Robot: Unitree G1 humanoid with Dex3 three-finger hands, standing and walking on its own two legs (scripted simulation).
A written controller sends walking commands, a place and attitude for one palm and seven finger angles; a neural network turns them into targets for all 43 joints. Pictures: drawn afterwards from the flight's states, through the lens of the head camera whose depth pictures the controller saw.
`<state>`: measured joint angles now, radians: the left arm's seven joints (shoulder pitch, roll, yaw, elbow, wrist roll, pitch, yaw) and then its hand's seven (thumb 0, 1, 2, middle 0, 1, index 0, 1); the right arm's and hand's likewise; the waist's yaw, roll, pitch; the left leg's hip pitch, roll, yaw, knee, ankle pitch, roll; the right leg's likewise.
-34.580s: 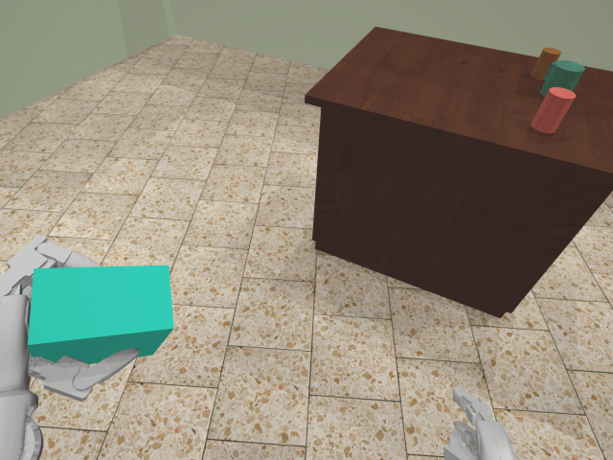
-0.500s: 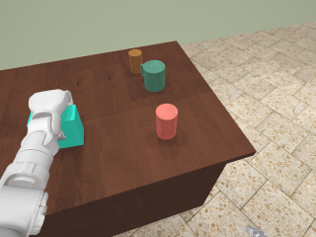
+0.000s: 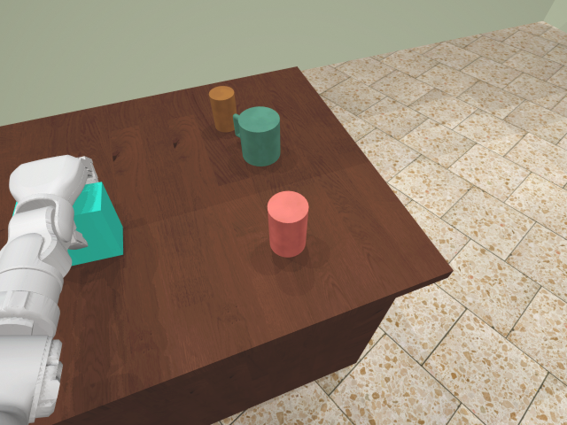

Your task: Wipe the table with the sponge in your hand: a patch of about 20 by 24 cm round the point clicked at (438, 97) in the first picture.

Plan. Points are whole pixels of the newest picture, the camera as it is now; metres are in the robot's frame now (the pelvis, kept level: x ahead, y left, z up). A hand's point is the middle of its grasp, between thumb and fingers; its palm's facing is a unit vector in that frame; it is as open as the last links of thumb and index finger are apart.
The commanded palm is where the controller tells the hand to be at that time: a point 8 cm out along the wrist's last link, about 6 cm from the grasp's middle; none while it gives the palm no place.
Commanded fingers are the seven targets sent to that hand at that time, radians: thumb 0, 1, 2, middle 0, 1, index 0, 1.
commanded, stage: slide back across to the first lane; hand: left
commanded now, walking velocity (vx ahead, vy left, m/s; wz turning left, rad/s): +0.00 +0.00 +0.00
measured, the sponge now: (78, 233) +0.39 +0.34 +0.02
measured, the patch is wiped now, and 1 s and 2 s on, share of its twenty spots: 0.95 0.95 0.95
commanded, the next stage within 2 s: wipe back along the first lane in 0.38 s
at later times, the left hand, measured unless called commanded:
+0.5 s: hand (16, 229) +0.36 +0.39 +0.08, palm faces -0.14 -0.01 -0.99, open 10.4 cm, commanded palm +0.35 +0.39 +0.13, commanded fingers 0.00 0.10 1.30 -1.20 -1.60 -1.20 -1.60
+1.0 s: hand (18, 252) +0.33 +0.37 +0.07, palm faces -0.07 -0.01 -1.00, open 10.4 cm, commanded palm +0.30 +0.36 +0.11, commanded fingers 0.00 0.10 1.30 -1.20 -1.60 -1.20 -1.60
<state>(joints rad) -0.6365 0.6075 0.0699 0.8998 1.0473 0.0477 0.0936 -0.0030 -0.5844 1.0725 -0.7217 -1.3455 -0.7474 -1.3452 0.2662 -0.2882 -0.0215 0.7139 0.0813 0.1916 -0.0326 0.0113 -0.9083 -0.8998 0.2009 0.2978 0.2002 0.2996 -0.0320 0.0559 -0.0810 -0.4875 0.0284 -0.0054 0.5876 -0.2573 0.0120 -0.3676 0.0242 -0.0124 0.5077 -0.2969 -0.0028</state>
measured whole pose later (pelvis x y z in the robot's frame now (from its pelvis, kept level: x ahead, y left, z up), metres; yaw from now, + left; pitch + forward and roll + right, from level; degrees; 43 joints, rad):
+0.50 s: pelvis +0.00 +0.01 +0.00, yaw +2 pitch +8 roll -2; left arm -0.54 0.68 0.09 0.74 1.03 -0.02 0.00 -0.01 -0.56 1.06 -0.70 -1.35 -0.73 -1.35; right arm 0.16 -0.28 -0.01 0.65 0.08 0.18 -0.03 0.01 -0.91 -0.90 0.20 0.30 0.20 0.30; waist 0.03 0.04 -0.05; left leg -0.47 0.00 -0.03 0.59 -0.26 0.03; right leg -0.33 0.00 -0.04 0.49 -0.30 0.01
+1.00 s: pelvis +0.00 +0.01 +0.00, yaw +2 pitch +6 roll -2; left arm -0.35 0.61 0.07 0.54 0.98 0.10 0.06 -0.01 -0.53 1.05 -0.67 -1.37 -0.70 -1.38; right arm 0.17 -0.28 -0.01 0.65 0.08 0.20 -0.02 0.01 -0.91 -0.90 0.20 0.30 0.20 0.30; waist 0.04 0.06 -0.06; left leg -0.43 0.00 -0.02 0.58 -0.25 0.03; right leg -0.29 0.00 -0.03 0.48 -0.30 0.01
